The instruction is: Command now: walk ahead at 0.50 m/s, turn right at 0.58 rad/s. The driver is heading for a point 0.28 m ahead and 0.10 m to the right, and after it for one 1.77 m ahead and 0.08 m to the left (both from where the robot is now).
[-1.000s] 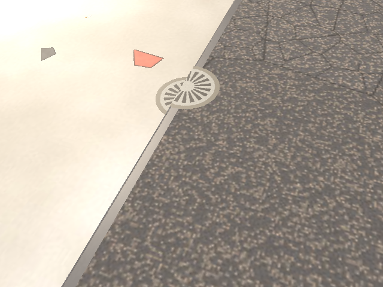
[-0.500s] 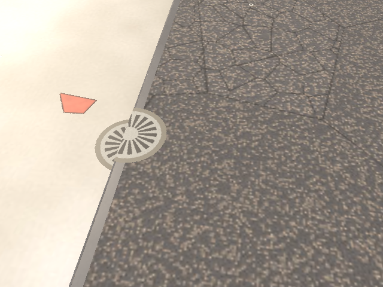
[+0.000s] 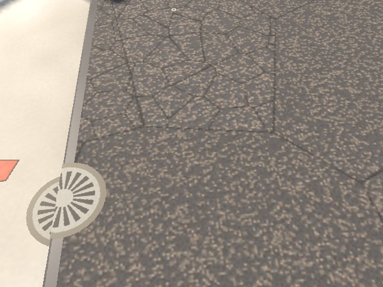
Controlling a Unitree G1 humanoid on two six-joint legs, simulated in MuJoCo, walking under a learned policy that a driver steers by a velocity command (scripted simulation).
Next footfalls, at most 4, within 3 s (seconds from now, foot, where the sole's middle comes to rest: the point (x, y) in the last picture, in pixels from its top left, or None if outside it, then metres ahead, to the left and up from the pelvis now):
0.24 left None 0.34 0.15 -0.78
0.76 right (274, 271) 0.52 -0.21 -0.78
1.30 left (228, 182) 0.87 -0.06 -0.78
1.78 right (271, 130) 1.16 -0.26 -0.78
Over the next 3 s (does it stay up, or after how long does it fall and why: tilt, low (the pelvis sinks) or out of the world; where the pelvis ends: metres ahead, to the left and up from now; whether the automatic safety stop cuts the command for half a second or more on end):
stays up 1.62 0.09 -0.01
